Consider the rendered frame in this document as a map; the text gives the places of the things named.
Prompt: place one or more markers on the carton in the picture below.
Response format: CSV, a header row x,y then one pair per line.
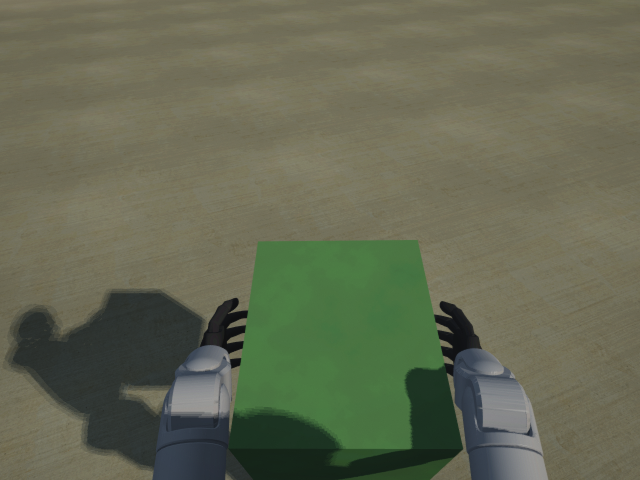
x,y
342,375

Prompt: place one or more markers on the robot right hand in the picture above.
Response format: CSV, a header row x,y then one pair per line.
x,y
463,337

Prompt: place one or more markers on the robot right forearm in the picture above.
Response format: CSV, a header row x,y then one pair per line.
x,y
501,434

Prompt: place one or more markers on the robot left hand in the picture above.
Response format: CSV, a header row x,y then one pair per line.
x,y
217,333

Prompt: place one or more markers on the robot left forearm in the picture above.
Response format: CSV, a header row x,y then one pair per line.
x,y
194,426

